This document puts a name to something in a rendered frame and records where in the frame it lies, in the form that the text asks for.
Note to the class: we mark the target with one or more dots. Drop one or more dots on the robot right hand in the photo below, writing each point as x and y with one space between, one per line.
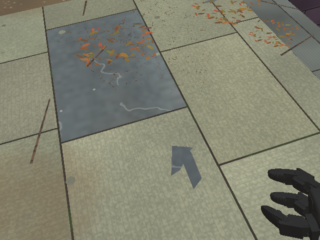
306 225

